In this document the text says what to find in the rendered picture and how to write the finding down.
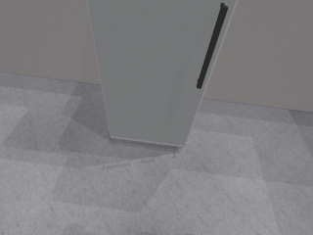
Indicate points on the fridge door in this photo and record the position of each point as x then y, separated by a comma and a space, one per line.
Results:
150, 54

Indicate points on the handle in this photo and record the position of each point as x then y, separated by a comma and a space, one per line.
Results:
212, 43

